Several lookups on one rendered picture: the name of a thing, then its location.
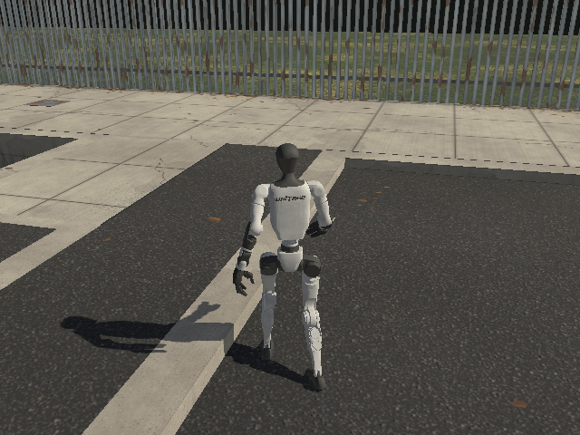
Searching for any robot right hand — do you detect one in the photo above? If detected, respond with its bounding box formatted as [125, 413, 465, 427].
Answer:
[306, 220, 327, 237]

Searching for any right robot upper arm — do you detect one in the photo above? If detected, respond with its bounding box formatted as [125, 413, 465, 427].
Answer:
[306, 180, 332, 227]

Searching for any robot torso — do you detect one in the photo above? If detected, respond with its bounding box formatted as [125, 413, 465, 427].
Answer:
[268, 178, 311, 272]

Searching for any left robot upper arm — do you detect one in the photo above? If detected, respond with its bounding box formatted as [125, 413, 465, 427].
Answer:
[249, 183, 270, 236]

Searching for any robot left hand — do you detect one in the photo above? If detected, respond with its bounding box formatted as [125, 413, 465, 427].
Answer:
[233, 268, 254, 296]

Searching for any robot right thigh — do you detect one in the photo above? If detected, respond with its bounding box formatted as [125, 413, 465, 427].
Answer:
[302, 255, 322, 327]

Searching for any robot right forearm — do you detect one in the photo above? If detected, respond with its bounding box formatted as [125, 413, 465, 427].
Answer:
[318, 213, 333, 231]

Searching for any robot left forearm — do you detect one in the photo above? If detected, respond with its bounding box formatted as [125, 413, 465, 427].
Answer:
[236, 221, 256, 271]

